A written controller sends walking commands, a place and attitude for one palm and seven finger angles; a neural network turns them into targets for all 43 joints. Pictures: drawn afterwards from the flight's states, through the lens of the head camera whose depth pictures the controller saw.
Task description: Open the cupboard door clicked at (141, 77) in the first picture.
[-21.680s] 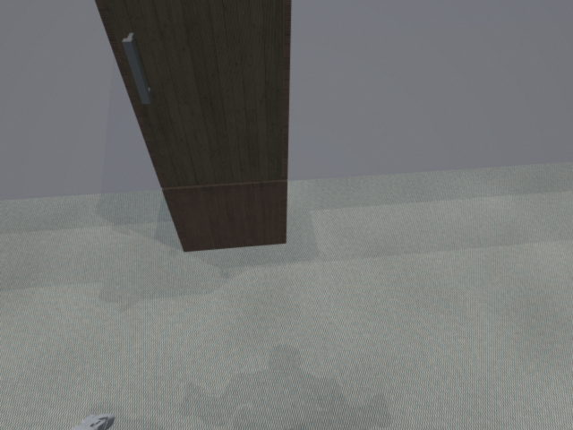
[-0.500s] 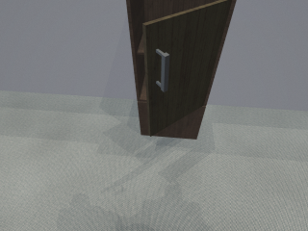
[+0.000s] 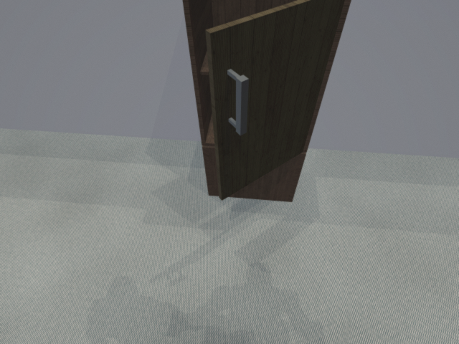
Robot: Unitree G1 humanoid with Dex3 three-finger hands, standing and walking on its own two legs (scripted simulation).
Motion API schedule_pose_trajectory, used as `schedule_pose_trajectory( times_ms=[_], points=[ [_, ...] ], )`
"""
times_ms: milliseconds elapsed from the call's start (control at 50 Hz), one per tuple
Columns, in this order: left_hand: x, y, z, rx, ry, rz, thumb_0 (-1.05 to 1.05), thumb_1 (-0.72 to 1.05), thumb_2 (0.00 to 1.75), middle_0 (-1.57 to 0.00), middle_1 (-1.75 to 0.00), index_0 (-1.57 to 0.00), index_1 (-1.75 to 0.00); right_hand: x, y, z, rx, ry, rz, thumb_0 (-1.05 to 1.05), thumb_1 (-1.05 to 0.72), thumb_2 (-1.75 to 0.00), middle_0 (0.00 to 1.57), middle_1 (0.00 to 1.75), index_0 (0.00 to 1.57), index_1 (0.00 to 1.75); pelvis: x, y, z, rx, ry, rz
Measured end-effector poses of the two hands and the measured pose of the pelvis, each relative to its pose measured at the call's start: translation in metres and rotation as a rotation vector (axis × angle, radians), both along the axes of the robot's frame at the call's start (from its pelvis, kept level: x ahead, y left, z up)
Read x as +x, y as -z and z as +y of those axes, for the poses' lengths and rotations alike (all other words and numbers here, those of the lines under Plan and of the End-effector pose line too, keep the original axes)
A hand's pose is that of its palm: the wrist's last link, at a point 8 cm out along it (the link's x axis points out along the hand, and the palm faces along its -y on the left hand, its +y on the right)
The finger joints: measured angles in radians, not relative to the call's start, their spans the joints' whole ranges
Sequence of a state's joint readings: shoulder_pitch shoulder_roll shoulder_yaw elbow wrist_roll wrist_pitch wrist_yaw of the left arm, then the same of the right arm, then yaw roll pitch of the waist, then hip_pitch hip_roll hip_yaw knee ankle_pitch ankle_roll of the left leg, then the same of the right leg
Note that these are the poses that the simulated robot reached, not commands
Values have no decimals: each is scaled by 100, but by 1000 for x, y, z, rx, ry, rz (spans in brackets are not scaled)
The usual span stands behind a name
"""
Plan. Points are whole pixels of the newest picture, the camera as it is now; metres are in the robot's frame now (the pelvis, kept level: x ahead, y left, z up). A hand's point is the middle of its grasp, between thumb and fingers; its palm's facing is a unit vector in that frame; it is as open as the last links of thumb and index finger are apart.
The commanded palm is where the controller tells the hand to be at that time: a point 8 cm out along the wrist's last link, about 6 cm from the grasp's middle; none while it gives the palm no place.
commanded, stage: look to check the result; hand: left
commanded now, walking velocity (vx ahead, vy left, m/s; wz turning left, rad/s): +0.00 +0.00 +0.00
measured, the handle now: (236, 103) +0.62 +0.02 +0.06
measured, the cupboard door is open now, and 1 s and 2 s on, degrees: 41 41 41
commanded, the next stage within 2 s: walk to a spot facing it in 0.24 s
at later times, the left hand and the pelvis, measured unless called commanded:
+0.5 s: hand out of the picture +0.08 +0.22 -0.16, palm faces -0.03 -0.95 -0.30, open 7.4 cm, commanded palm none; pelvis +0.01 +0.00 +0.00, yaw -2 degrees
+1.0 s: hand out of the picture +0.10 +0.17 -0.17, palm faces -0.23 -0.94 -0.27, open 7.4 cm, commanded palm none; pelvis +0.00 -0.01 -0.01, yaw -17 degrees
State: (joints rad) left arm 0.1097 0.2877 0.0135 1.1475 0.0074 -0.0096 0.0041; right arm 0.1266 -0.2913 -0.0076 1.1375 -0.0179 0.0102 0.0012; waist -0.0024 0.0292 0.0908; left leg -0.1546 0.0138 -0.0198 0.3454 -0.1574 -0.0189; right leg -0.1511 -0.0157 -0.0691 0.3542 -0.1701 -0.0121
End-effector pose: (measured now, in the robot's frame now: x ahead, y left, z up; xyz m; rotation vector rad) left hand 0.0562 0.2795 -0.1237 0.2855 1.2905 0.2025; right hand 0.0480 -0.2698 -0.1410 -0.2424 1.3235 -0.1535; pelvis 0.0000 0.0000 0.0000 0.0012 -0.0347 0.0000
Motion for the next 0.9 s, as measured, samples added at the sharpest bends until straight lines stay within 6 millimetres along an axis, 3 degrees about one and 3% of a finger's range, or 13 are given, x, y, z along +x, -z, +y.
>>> schedule_pose_trajectory(
  times_ms=[260,480,580,700,820,900],
  points=[
    [10,1,-6,-12,5,-3,0,91,90,-21,-30,-20,-29,16,-3,-2,-6,-3,-20,0,-90,-90,20,29,20,29,9,-1,-2,-1,4,5],
    [21,4,-10,-19,17,-4,0,91,90,-21,-30,-20,-29,17,-3,1,-10,22,-24,0,-91,-90,20,29,20,29,14,0,-1,-2,32,12],
    [22,13,-18,-43,45,36,0,91,90,-20,-30,-20,-29,4,4,11,3,87,-30,0,-91,-90,20,29,20,29,13,5,2,0,85,19],
    [31,24,-31,-70,99,52,0,91,90,-20,-30,-20,-29,-28,14,19,19,171,-14,0,-90,-90,20,29,20,29,8,14,1,24,149,24],
    [48,25,-51,-53,139,-8,0,91,90,-20,-30,-20,-29,-57,34,8,48,236,27,0,-90,-90,20,30,20,30,4,26,-14,30,190,18],
    [46,18,-59,-45,158,1,0,91,90,-20,-30,-20,-29,-57,27,-2,39,276,19,0,-91,-90,20,29,20,29,0,18,-16,23,222,24]
  ],
)
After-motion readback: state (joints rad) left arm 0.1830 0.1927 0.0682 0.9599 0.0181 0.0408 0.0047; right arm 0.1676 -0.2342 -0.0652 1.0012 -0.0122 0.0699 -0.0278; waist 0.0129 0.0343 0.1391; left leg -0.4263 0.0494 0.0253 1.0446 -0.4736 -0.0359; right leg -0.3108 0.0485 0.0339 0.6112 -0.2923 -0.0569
